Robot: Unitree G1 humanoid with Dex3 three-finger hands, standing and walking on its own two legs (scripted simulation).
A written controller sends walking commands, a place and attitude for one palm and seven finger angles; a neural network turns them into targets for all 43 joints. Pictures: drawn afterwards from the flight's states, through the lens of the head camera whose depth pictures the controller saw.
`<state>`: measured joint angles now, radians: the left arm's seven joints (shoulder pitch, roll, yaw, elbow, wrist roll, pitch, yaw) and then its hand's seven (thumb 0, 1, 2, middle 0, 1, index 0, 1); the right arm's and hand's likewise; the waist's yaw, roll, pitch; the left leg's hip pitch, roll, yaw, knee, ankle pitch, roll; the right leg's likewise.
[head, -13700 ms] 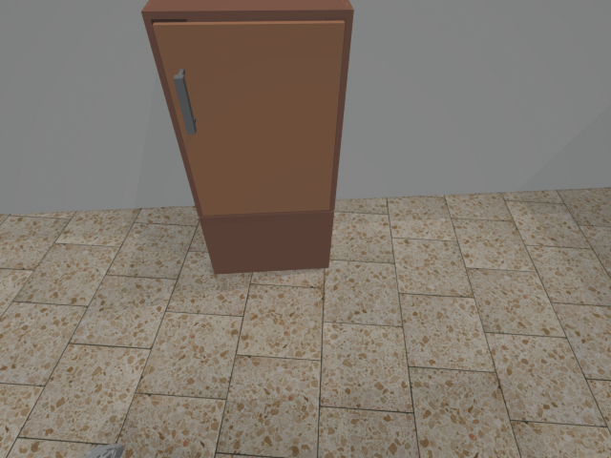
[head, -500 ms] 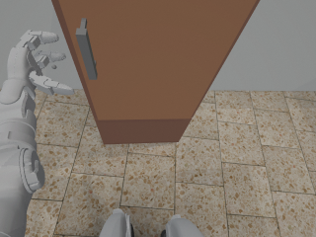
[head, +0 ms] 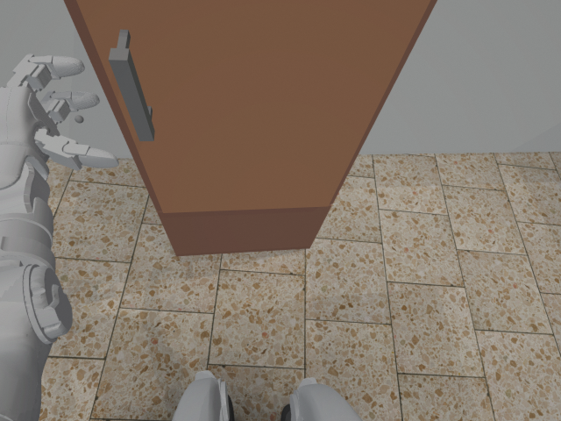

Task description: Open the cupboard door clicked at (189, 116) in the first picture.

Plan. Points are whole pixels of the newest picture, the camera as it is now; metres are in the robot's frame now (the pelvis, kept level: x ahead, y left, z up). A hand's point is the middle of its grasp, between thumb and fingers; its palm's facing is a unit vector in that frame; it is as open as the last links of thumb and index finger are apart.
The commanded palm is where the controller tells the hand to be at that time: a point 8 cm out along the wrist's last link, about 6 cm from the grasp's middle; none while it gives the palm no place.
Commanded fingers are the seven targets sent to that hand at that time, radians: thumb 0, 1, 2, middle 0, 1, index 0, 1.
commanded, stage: slide the fingers in behind the handle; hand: left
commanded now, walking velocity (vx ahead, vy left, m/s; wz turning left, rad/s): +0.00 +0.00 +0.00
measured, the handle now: (136, 90) +0.56 +0.17 +0.09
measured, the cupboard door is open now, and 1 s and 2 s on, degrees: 0 0 0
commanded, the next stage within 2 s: close the thumb around the handle in 1.56 s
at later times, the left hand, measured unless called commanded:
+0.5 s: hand (114, 118) +0.51 +0.19 +0.09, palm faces +0.04 -1.00 +0.00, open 14.0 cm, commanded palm +0.49 +0.23 +0.08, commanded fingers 0.00 -0.50 0.30 -0.30 -1.20 -0.30 -1.20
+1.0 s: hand (139, 116) +0.51 +0.16 +0.08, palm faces +0.05 -1.00 +0.00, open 13.9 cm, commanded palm +0.49 +0.20 +0.08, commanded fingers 0.00 -0.50 0.30 -0.30 -1.20 -0.30 -1.20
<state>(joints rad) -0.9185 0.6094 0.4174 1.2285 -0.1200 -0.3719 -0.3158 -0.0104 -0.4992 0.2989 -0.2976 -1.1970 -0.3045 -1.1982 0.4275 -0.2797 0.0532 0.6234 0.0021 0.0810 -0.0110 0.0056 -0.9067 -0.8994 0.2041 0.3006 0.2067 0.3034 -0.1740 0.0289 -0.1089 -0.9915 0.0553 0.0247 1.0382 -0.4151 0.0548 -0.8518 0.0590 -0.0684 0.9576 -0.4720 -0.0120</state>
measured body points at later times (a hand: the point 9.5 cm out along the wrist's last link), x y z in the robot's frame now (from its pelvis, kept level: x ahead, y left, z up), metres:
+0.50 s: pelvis +0.01 -0.01 +0.00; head +0.12 +0.02 +0.44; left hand +0.50 +0.25 +0.09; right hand +0.03 -0.27 -0.11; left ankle +0.04 +0.08 -0.67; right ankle -0.01 -0.12 -0.67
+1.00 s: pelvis +0.00 -0.01 +0.00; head +0.12 +0.01 +0.43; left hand +0.51 +0.22 +0.08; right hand +0.00 -0.27 -0.11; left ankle +0.04 +0.08 -0.67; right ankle -0.01 -0.12 -0.67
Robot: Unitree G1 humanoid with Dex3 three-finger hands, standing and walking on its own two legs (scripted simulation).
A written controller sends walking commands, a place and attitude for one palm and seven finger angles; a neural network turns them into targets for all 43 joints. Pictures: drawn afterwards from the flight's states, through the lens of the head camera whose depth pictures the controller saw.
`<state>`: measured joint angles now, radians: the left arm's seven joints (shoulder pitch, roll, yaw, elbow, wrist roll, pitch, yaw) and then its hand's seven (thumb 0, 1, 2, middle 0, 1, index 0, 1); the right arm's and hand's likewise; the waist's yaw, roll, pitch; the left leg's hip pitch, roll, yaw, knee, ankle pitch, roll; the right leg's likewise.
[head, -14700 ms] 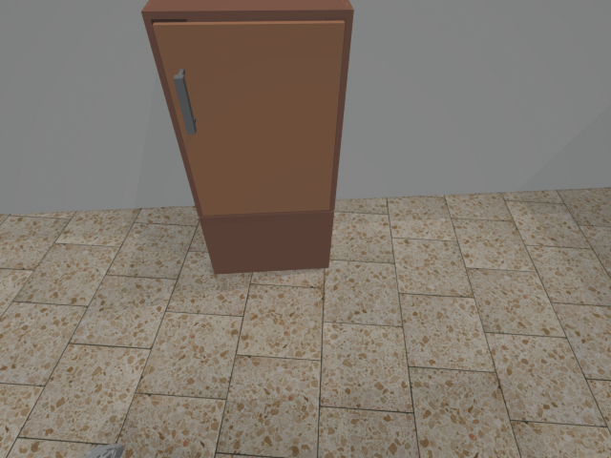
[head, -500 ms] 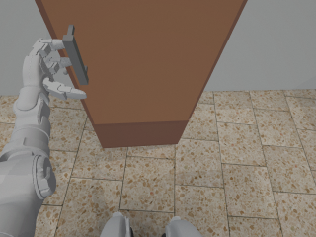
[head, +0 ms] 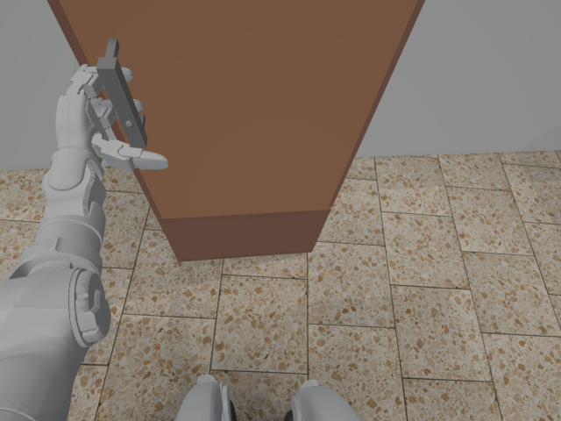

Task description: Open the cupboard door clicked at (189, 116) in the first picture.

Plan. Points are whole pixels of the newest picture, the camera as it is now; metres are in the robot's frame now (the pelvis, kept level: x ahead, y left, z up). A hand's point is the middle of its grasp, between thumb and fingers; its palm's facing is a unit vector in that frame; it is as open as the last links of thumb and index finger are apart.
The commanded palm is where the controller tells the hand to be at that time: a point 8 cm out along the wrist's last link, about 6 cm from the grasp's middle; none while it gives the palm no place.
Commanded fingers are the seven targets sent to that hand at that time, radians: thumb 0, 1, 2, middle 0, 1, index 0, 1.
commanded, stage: slide the fingers in behind the handle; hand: left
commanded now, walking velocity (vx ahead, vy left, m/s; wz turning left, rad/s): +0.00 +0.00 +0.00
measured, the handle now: (127, 97) +0.56 +0.18 +0.09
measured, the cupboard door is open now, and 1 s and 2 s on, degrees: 0 0 17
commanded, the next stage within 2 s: close the thumb around the handle in 0.56 s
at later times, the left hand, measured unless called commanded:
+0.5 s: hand (136, 124) +0.51 +0.16 +0.09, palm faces +0.04 -1.00 +0.00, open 13.9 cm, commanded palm +0.49 +0.20 +0.08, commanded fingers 0.00 -0.50 0.30 -0.30 -1.20 -0.30 -1.20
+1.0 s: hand (143, 126) +0.51 +0.15 +0.08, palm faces +0.05 -1.00 +0.00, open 10.7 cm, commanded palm +0.48 +0.19 +0.08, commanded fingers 0.00 0.51 0.73 -0.37 -1.31 -0.37 -1.31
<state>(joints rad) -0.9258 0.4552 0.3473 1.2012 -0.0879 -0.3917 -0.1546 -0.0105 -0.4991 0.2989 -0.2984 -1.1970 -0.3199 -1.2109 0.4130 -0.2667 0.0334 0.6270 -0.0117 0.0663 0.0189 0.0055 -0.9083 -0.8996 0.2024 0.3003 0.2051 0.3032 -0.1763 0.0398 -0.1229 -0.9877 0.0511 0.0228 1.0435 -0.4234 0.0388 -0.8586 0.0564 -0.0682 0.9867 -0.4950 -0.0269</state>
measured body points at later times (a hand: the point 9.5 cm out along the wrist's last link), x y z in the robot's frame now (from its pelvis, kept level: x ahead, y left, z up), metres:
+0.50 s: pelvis +0.00 +0.00 +0.00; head +0.12 +0.02 +0.44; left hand +0.50 +0.22 +0.09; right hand +0.01 -0.26 -0.11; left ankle +0.03 +0.09 -0.67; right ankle -0.02 -0.11 -0.67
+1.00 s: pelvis +0.00 +0.00 +0.00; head +0.11 +0.01 +0.44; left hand +0.50 +0.21 +0.09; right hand +0.01 -0.26 -0.11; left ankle +0.03 +0.09 -0.67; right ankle -0.02 -0.11 -0.67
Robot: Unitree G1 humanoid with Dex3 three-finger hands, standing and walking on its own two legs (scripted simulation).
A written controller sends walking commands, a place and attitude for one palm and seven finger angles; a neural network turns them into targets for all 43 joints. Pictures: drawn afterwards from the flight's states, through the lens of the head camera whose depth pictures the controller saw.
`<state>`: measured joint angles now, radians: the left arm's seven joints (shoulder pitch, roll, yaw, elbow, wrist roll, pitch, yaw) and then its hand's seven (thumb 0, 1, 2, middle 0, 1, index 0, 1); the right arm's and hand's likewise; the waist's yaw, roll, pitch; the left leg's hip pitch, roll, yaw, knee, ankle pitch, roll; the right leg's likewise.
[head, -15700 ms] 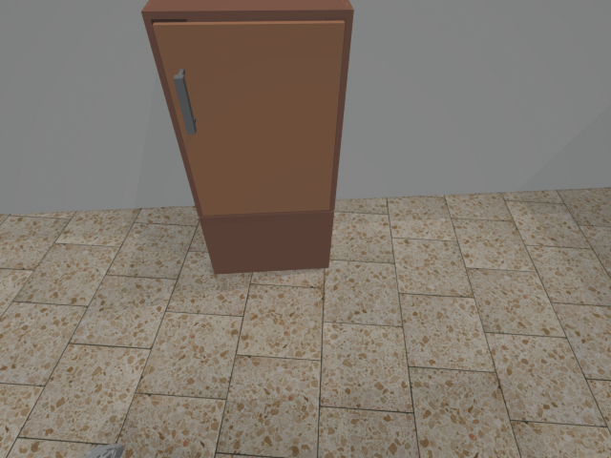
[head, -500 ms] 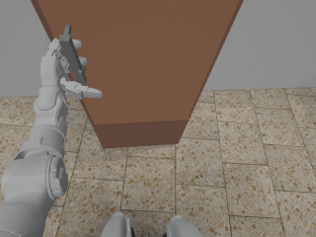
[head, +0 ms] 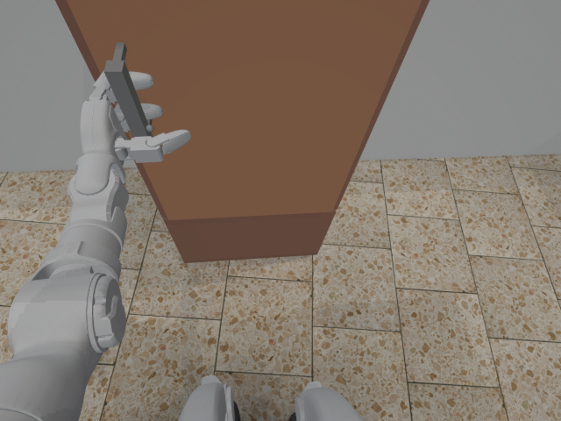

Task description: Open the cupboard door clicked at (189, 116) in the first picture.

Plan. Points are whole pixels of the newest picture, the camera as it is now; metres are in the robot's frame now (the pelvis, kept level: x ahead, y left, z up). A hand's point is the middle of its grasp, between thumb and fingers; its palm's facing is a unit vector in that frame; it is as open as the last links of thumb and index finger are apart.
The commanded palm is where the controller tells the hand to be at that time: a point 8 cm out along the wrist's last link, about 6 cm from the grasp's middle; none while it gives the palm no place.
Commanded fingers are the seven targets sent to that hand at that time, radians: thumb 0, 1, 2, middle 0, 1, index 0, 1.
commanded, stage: close the thumb around the handle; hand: left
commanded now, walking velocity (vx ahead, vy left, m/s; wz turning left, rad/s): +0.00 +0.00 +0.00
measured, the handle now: (134, 100) +0.56 +0.18 +0.09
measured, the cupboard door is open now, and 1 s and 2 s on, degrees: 0 17 38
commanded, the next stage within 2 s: pull the door open along its arc in 0.36 s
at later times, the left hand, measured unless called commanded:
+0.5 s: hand (149, 127) +0.51 +0.15 +0.08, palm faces +0.04 -1.00 -0.01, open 5.6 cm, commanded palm +0.48 +0.19 +0.08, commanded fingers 0.00 0.90 0.90 -0.40 -1.35 -0.40 -1.35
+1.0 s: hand (165, 192) +0.40 +0.12 +0.09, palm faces +0.13 -0.99 +0.10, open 5.9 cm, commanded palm +0.35 +0.16 +0.08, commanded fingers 0.00 0.90 0.90 -0.40 -1.35 -0.40 -1.35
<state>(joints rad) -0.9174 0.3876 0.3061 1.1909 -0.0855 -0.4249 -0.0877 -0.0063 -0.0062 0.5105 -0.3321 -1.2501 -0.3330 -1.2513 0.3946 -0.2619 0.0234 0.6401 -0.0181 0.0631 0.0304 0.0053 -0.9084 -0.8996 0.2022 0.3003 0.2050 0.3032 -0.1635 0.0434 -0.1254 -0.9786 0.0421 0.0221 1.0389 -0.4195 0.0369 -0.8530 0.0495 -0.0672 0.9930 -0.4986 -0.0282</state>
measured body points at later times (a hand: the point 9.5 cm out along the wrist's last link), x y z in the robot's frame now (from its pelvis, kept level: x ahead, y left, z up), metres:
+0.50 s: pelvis +0.00 -0.01 +0.00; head +0.12 +0.01 +0.44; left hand +0.50 +0.20 +0.09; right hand +0.01 -0.27 -0.12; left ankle +0.04 +0.09 -0.67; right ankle -0.02 -0.11 -0.67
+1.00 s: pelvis +0.02 +0.00 +0.02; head +0.07 -0.01 +0.47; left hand +0.39 +0.17 +0.08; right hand +0.12 -0.25 -0.09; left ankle +0.04 +0.09 -0.67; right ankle -0.02 -0.11 -0.67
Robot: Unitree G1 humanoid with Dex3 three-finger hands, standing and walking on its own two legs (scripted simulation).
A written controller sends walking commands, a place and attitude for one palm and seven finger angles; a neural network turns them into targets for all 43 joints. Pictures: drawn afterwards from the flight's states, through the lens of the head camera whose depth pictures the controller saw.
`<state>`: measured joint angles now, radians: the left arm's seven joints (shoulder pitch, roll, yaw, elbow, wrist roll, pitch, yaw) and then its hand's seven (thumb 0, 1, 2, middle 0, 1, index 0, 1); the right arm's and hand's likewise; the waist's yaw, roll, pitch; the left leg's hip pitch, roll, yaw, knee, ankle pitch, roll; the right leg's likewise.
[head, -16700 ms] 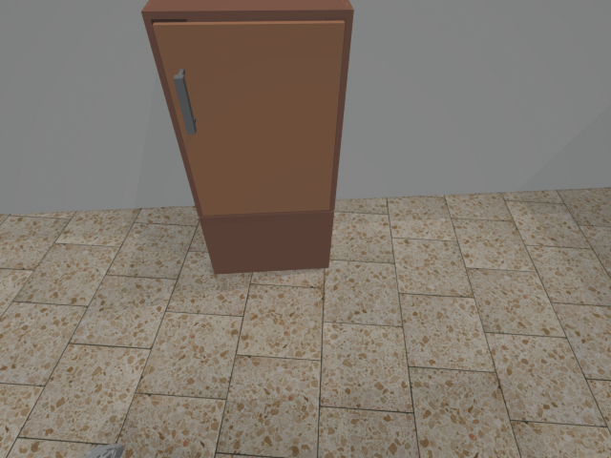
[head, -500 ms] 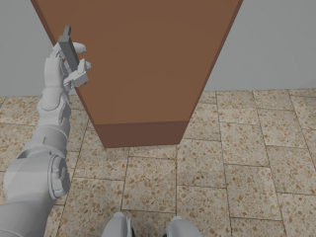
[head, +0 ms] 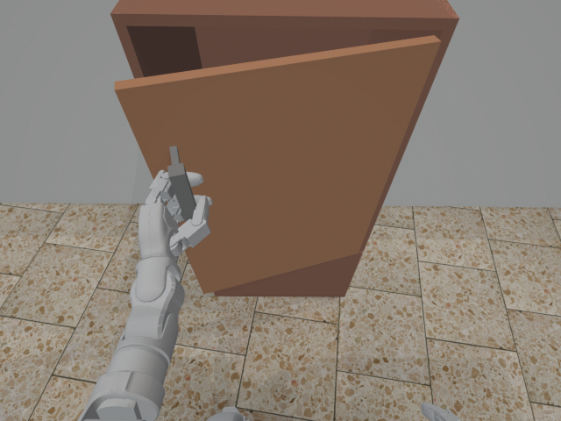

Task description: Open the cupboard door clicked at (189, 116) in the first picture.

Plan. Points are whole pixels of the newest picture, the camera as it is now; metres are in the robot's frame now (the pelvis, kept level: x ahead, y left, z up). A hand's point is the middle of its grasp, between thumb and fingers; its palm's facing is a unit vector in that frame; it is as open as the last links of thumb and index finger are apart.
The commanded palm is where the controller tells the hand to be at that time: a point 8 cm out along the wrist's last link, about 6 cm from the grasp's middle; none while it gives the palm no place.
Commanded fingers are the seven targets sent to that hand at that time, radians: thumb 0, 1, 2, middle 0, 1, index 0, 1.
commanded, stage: pull the door open along its arc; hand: left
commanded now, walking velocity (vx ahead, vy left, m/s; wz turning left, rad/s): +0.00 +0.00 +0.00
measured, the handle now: (186, 193) +0.43 +0.16 +0.07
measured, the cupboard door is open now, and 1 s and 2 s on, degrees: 17 38 43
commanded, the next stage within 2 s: open thumb and fingers to let go in 0.44 s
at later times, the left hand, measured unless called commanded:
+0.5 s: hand (271, 310) +0.25 +0.02 +0.07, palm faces +0.26 -0.97 -0.03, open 5.9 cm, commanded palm +0.20 +0.07 +0.06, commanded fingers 0.00 0.90 0.90 -0.40 -1.35 -0.40 -1.35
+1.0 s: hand (258, 303) +0.26 +0.04 +0.06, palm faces +0.38 -0.92 -0.02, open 11.4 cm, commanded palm +0.22 +0.07 +0.06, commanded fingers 0.00 -0.50 0.30 -0.28 -1.10 -0.28 -1.10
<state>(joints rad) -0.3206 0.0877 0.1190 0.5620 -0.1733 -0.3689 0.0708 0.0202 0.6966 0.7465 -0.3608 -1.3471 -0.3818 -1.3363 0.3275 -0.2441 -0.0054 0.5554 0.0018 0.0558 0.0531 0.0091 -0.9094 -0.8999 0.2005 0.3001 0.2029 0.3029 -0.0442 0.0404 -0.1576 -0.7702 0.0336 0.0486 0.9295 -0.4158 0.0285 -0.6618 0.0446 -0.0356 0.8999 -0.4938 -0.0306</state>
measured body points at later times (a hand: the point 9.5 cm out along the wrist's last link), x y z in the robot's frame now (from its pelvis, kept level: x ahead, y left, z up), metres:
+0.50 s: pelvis -0.01 -0.04 +0.00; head -0.01 -0.06 +0.45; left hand +0.23 +0.07 +0.07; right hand +0.19 -0.23 -0.08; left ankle +0.02 +0.10 -0.69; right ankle -0.04 -0.10 -0.69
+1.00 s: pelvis +0.01 -0.06 +0.00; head +0.03 -0.09 +0.45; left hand +0.24 +0.09 +0.06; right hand +0.19 -0.26 -0.10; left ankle +0.02 +0.10 -0.69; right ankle -0.04 -0.10 -0.69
